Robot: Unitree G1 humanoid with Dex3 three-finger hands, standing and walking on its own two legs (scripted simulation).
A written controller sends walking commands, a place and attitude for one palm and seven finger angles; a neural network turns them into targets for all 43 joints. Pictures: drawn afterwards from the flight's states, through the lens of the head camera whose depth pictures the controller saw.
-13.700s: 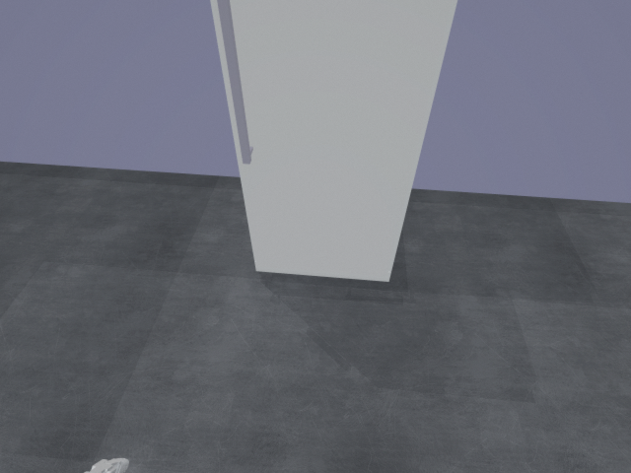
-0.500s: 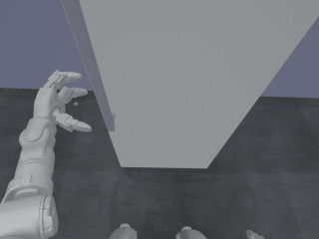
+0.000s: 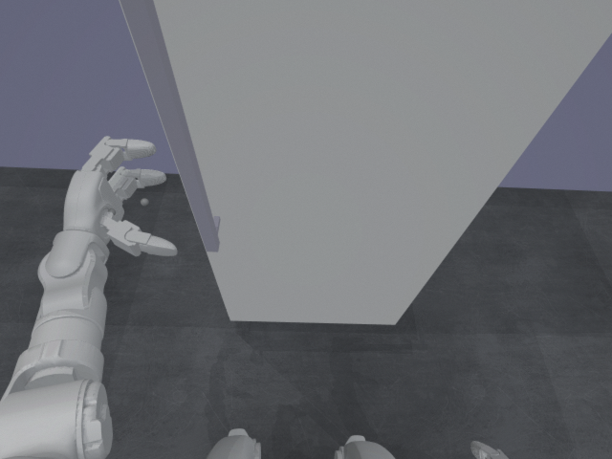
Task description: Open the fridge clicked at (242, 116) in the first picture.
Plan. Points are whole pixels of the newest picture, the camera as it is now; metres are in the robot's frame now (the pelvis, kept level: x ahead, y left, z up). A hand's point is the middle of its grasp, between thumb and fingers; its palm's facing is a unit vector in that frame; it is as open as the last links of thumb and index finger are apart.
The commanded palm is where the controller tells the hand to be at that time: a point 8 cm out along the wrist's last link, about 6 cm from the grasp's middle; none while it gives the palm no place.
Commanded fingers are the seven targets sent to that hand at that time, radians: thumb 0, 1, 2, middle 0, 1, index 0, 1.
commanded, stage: move the hooked fingers beside the handle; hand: left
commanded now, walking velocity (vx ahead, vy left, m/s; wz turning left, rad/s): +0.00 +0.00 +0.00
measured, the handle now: (183, 127) +0.48 +0.15 +0.15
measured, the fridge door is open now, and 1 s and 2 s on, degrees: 0 0 0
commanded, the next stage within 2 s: none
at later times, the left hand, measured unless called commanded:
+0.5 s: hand (139, 202) +0.42 +0.21 +0.08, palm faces -0.01 -1.00 -0.03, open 13.9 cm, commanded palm +0.39 +0.26 +0.08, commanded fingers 0.00 -0.50 0.30 -0.30 -1.20 -0.30 -1.20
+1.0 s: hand (135, 203) +0.41 +0.22 +0.09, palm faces -0.04 -1.00 -0.02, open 14.0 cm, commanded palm +0.39 +0.26 +0.08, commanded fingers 0.00 -0.50 0.30 -0.30 -1.20 -0.30 -1.20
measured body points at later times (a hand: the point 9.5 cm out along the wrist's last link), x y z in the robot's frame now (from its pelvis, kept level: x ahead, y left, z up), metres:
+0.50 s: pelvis +0.00 +0.00 +0.00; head +0.07 +0.01 +0.44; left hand +0.41 +0.27 +0.09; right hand +0.07 -0.26 -0.11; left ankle +0.03 +0.11 -0.69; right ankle +0.00 -0.11 -0.69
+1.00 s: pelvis +0.00 +0.00 +0.00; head +0.07 +0.02 +0.45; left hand +0.41 +0.27 +0.09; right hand +0.08 -0.26 -0.11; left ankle +0.03 +0.11 -0.69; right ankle +0.00 -0.11 -0.69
